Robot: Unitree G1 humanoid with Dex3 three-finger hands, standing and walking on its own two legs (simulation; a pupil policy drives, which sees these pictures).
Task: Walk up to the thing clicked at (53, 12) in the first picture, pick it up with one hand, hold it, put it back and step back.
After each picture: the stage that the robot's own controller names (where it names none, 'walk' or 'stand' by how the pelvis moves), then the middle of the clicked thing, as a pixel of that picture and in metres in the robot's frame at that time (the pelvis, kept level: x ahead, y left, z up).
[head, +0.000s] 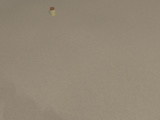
stand; (52, 11) +2.12 +0.53 -0.72
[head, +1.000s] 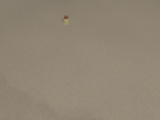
walk; (66, 20) +2.01 +0.28 -0.70
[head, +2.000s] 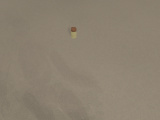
walk; (73, 32) +1.39 +0.15 -0.71
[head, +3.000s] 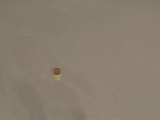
walk; (57, 74) +0.91 +0.21 -0.72
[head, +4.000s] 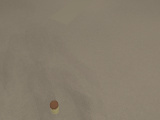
walk; (54, 107) +0.57 +0.21 -0.71
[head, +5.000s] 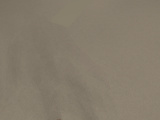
stand; out of the picture +0.38 +0.21 -0.70
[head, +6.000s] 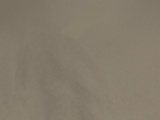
stand; out of the picture +0.36 +0.20 -0.72
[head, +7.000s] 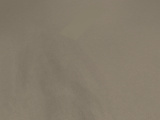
stand; out of the picture +0.36 +0.21 -0.73
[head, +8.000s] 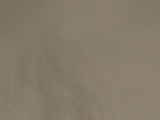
stand; out of the picture +0.35 +0.22 -0.73
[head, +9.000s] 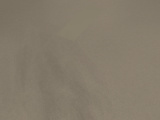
stand; out of the picture +0.34 +0.22 -0.73
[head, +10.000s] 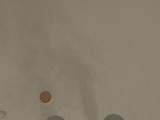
go down; (46, 98) +0.39 +0.21 -0.56
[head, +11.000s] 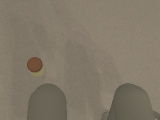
go down; (36, 67) +0.43 +0.23 -0.32
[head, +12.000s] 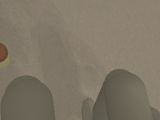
close in; out of the picture +0.43 +0.25 -0.25
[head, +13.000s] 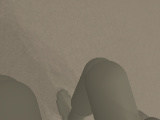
close; out of the picture +0.42 +0.28 -0.22
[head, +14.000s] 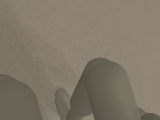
lift; out of the picture +0.41 +0.28 -0.22
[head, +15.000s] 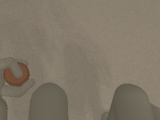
lift; (19, 79) +0.32 +0.24 -0.08
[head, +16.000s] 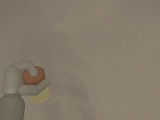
hold; (37, 85) +0.34 +0.18 +0.05
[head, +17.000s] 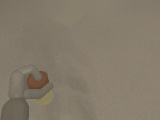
hold; (40, 88) +0.34 +0.17 +0.00
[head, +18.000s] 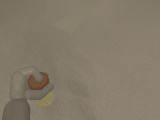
crouch; (41, 89) +0.34 +0.17 +0.01
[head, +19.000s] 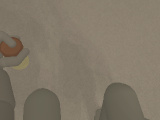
crouch; (15, 54) +0.44 +0.22 -0.11
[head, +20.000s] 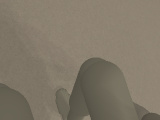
lower; out of the picture +0.42 +0.29 -0.23
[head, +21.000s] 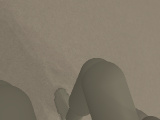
lower; out of the picture +0.42 +0.29 -0.23
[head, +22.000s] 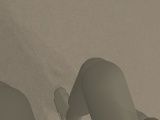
lower; out of the picture +0.43 +0.29 -0.23
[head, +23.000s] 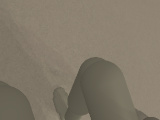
lower; out of the picture +0.43 +0.29 -0.23
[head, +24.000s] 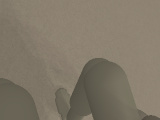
loosen; out of the picture +0.42 +0.28 -0.23
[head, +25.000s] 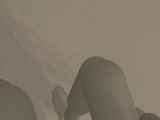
withdraw; out of the picture +0.42 +0.28 -0.23
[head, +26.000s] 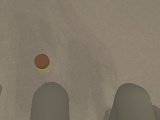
walk; (43, 64) +0.45 +0.21 -0.33
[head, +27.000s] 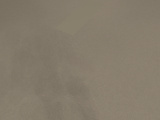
stand; out of the picture +0.36 +0.18 -0.66
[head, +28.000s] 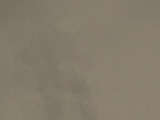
stand; out of the picture +0.37 +0.20 -0.67
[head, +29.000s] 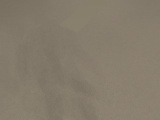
stand; out of the picture +0.38 +0.19 -0.69
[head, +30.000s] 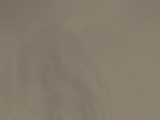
walk; out of the picture +0.38 +0.20 -0.72
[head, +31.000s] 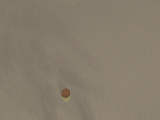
walk; (66, 95) +0.54 +0.14 -0.70
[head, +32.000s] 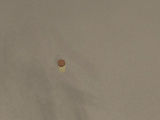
walk; (61, 66) +0.85 +0.19 -0.70
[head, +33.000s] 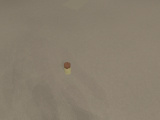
stand; (67, 68) +0.98 +0.20 -0.71
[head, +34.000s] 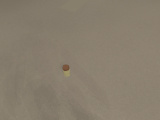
stand; (66, 70) +0.97 +0.22 -0.72
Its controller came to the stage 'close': yes
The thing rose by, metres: 0.71
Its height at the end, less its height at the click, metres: +0.00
